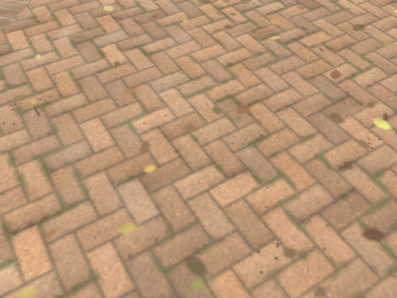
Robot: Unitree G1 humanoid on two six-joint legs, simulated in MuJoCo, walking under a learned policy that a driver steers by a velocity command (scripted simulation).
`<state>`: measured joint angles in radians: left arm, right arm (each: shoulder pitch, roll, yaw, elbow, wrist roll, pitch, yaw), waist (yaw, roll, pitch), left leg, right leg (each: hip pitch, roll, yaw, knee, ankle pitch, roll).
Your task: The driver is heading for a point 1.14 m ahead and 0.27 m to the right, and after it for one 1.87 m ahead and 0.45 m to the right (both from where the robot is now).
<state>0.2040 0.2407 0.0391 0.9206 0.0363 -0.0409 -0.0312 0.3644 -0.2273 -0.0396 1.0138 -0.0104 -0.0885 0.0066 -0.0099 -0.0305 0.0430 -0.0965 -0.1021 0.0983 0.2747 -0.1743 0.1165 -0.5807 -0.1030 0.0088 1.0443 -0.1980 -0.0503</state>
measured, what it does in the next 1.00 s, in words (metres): walks ahead: right foot, then left foot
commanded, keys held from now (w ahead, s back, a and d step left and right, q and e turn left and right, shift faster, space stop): w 0.66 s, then w+e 0.34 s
